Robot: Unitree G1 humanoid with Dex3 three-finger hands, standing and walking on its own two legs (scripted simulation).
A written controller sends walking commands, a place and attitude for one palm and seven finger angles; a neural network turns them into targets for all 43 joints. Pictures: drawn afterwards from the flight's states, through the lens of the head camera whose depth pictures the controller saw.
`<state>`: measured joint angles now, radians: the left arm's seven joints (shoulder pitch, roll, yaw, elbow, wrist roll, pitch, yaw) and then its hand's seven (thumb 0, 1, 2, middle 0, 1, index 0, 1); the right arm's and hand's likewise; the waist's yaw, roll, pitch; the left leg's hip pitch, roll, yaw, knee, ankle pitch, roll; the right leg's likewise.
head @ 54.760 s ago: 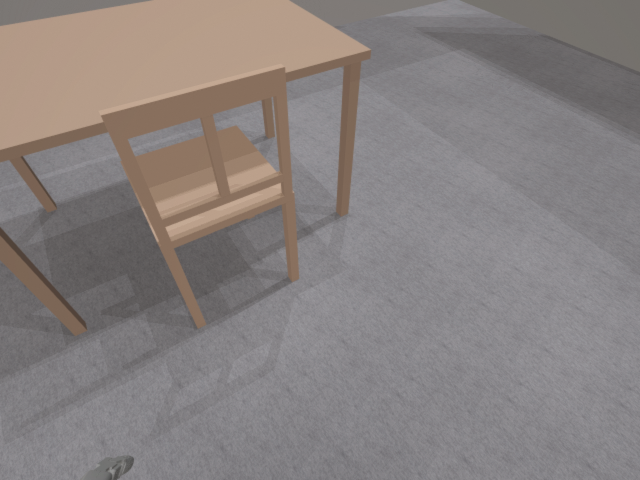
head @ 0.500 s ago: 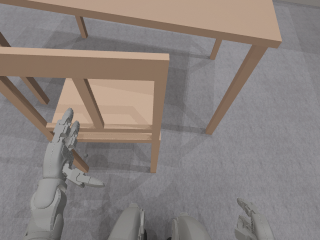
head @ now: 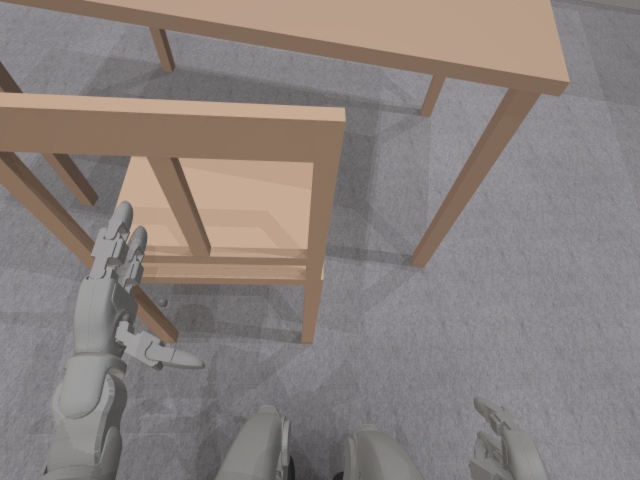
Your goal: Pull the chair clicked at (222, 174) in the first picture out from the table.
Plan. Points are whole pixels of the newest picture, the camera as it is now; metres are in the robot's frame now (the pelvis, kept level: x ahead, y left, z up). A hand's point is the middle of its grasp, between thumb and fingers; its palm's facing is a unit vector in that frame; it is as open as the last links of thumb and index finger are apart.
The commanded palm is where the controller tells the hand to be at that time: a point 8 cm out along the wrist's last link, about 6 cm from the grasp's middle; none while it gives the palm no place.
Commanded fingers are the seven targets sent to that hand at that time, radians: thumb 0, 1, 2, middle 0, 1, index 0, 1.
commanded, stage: aim the fingers beside a spindle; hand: left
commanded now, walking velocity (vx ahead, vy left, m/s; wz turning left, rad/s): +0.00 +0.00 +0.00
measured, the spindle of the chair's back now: (185, 210) +0.46 +0.21 +0.00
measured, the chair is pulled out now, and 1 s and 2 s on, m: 0.16 0.16 0.16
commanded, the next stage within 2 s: push the fingers through the gap in 1.80 s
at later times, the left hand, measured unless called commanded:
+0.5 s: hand (168, 314) +0.30 +0.20 +0.01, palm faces +0.05 -1.00 +0.00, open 16.9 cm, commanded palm +0.29 +0.23 +0.02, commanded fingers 0.00 -0.50 0.30 -0.06 -0.08 -0.06 -0.08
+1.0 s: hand (185, 309) +0.30 +0.17 +0.03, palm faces +0.04 -1.00 -0.01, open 16.9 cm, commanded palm +0.29 +0.24 +0.03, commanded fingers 0.00 -0.50 0.30 -0.06 -0.08 -0.06 -0.08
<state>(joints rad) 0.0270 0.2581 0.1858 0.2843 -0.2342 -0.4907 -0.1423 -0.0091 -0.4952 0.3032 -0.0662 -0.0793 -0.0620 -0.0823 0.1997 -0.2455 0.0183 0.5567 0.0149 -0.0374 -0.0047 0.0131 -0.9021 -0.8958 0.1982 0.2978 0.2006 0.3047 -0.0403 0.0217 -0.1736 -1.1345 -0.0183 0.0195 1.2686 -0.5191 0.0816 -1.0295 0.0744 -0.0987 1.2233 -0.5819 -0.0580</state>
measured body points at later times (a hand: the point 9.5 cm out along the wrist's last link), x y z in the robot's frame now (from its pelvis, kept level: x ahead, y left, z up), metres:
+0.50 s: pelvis +0.00 +0.01 +0.00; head +0.10 +0.03 +0.44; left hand +0.29 +0.25 +0.01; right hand +0.17 -0.23 -0.10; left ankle +0.04 +0.07 -0.62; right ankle +0.00 -0.09 -0.62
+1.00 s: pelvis +0.00 +0.00 +0.00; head +0.10 +0.02 +0.44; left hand +0.29 +0.23 +0.03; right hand +0.16 -0.25 -0.10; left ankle +0.04 +0.07 -0.62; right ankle +0.00 -0.09 -0.62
